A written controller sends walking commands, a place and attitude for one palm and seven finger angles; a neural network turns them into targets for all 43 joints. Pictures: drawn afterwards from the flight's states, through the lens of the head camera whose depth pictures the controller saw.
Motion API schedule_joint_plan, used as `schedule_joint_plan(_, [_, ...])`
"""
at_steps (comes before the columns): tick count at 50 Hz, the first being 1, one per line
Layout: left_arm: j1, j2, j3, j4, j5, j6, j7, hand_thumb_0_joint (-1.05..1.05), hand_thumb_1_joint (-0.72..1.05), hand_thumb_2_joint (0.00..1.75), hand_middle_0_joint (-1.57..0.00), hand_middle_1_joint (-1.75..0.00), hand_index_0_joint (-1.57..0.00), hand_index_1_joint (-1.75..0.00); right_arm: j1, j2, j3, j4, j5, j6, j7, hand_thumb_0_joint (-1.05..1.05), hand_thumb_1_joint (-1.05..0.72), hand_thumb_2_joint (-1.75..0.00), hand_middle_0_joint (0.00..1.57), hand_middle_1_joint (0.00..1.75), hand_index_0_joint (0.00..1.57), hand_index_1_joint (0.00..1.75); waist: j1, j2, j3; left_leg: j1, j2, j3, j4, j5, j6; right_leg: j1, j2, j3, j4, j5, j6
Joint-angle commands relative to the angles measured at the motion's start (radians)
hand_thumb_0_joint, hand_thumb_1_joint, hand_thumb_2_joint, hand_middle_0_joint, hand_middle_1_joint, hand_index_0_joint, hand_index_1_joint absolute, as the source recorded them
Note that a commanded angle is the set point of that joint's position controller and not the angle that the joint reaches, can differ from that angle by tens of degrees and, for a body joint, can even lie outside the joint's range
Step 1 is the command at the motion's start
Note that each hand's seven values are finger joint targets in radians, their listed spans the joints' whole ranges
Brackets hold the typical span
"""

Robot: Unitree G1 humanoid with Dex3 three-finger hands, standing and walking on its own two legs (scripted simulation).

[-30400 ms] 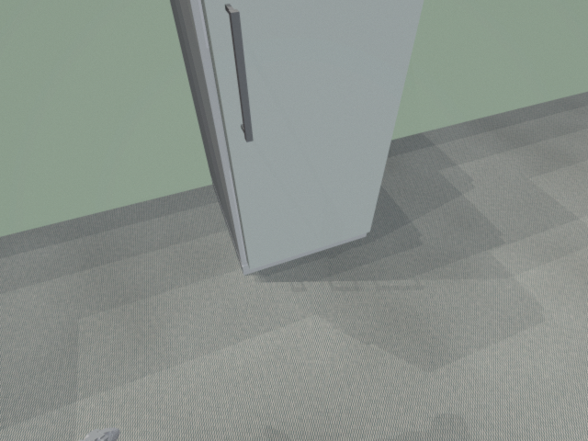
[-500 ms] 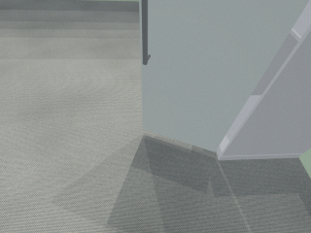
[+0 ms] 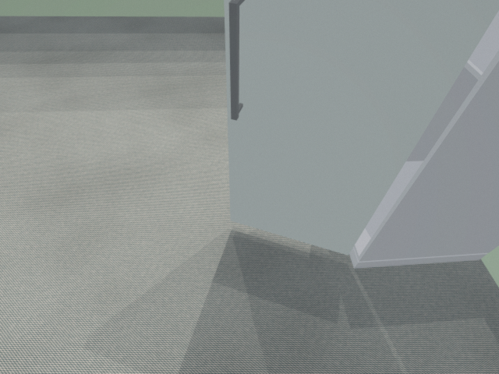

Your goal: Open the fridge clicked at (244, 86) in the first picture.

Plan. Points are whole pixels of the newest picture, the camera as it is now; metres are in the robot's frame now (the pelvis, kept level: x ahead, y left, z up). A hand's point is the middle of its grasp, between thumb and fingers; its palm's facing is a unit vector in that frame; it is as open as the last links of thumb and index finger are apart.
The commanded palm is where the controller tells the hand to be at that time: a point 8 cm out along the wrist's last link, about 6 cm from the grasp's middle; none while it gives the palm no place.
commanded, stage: let the arm hang, fingers relaxed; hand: left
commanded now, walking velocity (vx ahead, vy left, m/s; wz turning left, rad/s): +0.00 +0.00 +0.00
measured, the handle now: (237, 64) +0.78 +0.07 +0.09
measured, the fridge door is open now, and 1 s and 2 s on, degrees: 67 67 67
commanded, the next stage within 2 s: look to check the result in 0.06 s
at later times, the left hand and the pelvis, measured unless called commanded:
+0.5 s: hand out of the picture +0.03 +0.18 -0.18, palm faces -0.03 -0.98 -0.19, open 7.4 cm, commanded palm none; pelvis +0.02 +0.00 +0.00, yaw -1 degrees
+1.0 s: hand out of the picture +0.04 +0.17 -0.18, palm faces -0.03 -0.98 -0.19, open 7.4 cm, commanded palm none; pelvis +0.03 +0.00 +0.00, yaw -1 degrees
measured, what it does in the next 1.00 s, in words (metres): stands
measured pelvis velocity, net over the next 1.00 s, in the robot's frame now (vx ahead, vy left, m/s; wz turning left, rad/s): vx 0.03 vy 0.00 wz -0.02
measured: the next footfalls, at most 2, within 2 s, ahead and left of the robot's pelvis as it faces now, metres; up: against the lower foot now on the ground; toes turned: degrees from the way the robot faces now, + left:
none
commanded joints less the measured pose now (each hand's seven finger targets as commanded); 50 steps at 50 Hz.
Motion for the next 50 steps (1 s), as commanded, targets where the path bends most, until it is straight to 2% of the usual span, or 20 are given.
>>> schedule_joint_plan(1, [0.06, 0.107, 0.015, -0.017, 0.002, -0.014, 0.007, 0.0, 0.9, 0.9, -0.2, -0.3, -0.2, -0.3, 0.057, -0.113, -0.012, -0.018, 0.007, -0.012, -0.008, 0.0, -0.9, -0.9, 0.2, 0.3, 0.2, 0.3, 0.002, 0.025, -0.017, 0.055, 0.145, -0.128, -0.087, 0.086, -0.011, -0.028, -0.095, 0.074, -0.072, 0.077, -0.04])
schedule_joint_plan(5, [0.069, 0.112, 0.014, -0.015, 0.002, -0.015, 0.008, 0.0, 0.9, 0.9, -0.2, -0.3, -0.2, -0.3, 0.058, -0.121, -0.011, -0.016, 0.009, -0.015, -0.009, 0.0, -0.9, -0.9, 0.2, 0.3, 0.2, 0.3, 0.004, 0.015, -0.042, 0.084, 0.147, -0.123, -0.079, 0.132, -0.01, -0.014, -0.096, 0.071, -0.068, 0.104, -0.038])
schedule_joint_plan(9, [0.073, 0.106, 0.012, -0.007, 0.001, -0.011, 0.009, 0.0, 0.9, 0.9, -0.2, -0.3, -0.2, -0.3, 0.052, -0.119, -0.008, -0.007, 0.008, -0.015, -0.011, 0.0, -0.9, -0.9, 0.2, 0.3, 0.2, 0.3, 0.006, 0.032, -0.019, 0.089, 0.15, -0.123, -0.091, 0.129, -0.009, -0.021, -0.096, 0.067, -0.068, 0.09, -0.035])
schedule_joint_plan(10, [0.08, 0.11, 0.013, -0.006, 0.002, -0.012, 0.009, 0.0, 0.9, 0.9, -0.2, -0.3, -0.2, -0.3, 0.06, -0.119, -0.008, -0.008, 0.01, -0.015, -0.011, 0.0, -0.9, -0.9, 0.2, 0.3, 0.2, 0.3, 0.007, 0.008, -0.034, 0.097, 0.15, -0.12, -0.084, 0.149, -0.008, -0.011, -0.096, 0.068, -0.069, 0.105, -0.036])
schedule_joint_plan(13, [0.077, 0.103, 0.011, -0.002, 0.0, -0.01, 0.01, 0.0, 0.9, 0.9, -0.2, -0.3, -0.2, -0.3, 0.062, -0.117, -0.006, 0.0, 0.009, -0.016, -0.013, 0.0, -0.9, -0.9, 0.2, 0.3, 0.2, 0.3, 0.005, 0.023, -0.02, 0.097, 0.15, -0.118, -0.089, 0.15, -0.009, -0.014, -0.096, 0.07, -0.066, 0.104, -0.035])
schedule_joint_plan(16, [0.085, 0.105, 0.012, 0.001, -0.001, -0.012, 0.01, 0.0, 0.9, 0.9, -0.2, -0.3, -0.2, -0.3, 0.07, -0.112, -0.005, 0.003, 0.01, -0.017, -0.014, 0.0, -0.9, -0.9, 0.2, 0.3, 0.2, 0.3, 0.006, 0.006, -0.032, 0.107, 0.148, -0.115, -0.083, 0.169, -0.007, -0.002, -0.1, 0.068, -0.067, 0.119, -0.035])
schedule_joint_plan(19, [0.085, 0.1, 0.009, 0.004, -0.002, -0.01, 0.011, 0.0, 0.9, 0.9, -0.2, -0.3, -0.2, -0.3, 0.073, -0.109, -0.004, 0.009, 0.009, -0.015, -0.015, 0.0, -0.9, -0.9, 0.2, 0.3, 0.2, 0.3, 0.006, 0.017, -0.006, 0.099, 0.147, -0.114, -0.091, 0.153, -0.008, -0.011, -0.096, 0.071, -0.069, 0.105, -0.036])
schedule_joint_plan(30, [0.1, 0.094, 0.013, 0.002, -0.002, -0.013, 0.014, 0.0, 0.9, 0.9, -0.2, -0.3, -0.2, -0.3, 0.105, -0.097, -0.005, 0.017, 0.012, -0.02, -0.018, 0.0, -0.9, -0.9, 0.2, 0.3, 0.2, 0.3, 0.006, 0.001, -0.028, 0.117, 0.148, -0.103, -0.075, 0.214, -0.007, 0.013, -0.099, 0.07, -0.06, 0.161, -0.038])
schedule_joint_plan(32, [0.095, 0.088, 0.012, 0.005, -0.003, -0.011, 0.014, 0.0, 0.9, 0.9, -0.2, -0.3, -0.2, -0.3, 0.101, -0.092, -0.003, 0.021, 0.011, -0.019, -0.019, 0.0, -0.9, -0.9, 0.2, 0.3, 0.2, 0.3, 0.007, 0.016, 0.003, 0.103, 0.145, -0.103, -0.083, 0.195, -0.008, 0.003, -0.099, 0.07, -0.063, 0.145, -0.038])
schedule_joint_plan(38, [0.097, 0.085, 0.01, 0.004, -0.003, -0.011, 0.013, 0.0, 0.9, 0.9, -0.2, -0.3, -0.2, -0.3, 0.104, -0.09, -0.003, 0.022, 0.01, -0.017, -0.018, 0.0, -0.9, -0.9, 0.2, 0.3, 0.2, 0.3, 0.005, 0.02, 0.015, 0.096, 0.145, -0.104, -0.092, 0.153, -0.008, -0.004, -0.096, 0.074, -0.073, 0.112, -0.039])
schedule_joint_plan(45, [0.103, 0.089, 0.011, 0.001, -0.003, -0.013, 0.014, 0.0, 0.9, 0.9, -0.2, -0.3, -0.2, -0.3, 0.109, -0.094, -0.005, 0.018, 0.012, -0.019, -0.019, 0.0, -0.9, -0.9, 0.2, 0.3, 0.2, 0.3, 0.005, 0.008, -0.006, 0.114, 0.147, -0.098, -0.084, 0.175, -0.008, 0.003, -0.095, 0.078, -0.069, 0.141, -0.04])
schedule_joint_plan(49, [0.101, 0.086, 0.009, 0.004, -0.004, -0.014, 0.014, 0.0, 0.9, 0.9, -0.2, -0.3, -0.2, -0.3, 0.102, -0.091, -0.004, 0.02, 0.011, -0.018, -0.019, 0.0, -0.9, -0.9, 0.2, 0.3, 0.2, 0.3, 0.005, 0.006, 0.007, 0.113, 0.147, -0.097, -0.087, 0.167, -0.009, -0.004, -0.098, 0.078, -0.075, 0.139, -0.039])
schedule_joint_plan(50, [0.107, 0.091, 0.01, 0.003, -0.003, -0.016, 0.014, 0.0, 0.9, 0.9, -0.2, -0.3, -0.2, -0.3, 0.108, -0.095, -0.005, 0.017, 0.013, -0.019, -0.018, 0.0, -0.9, -0.9, 0.2, 0.3, 0.2, 0.3, 0.005, -0.003, -0.01, 0.121, 0.146, -0.096, -0.08, 0.179, -0.008, 0.004, -0.099, 0.081, -0.073, 0.158, -0.04])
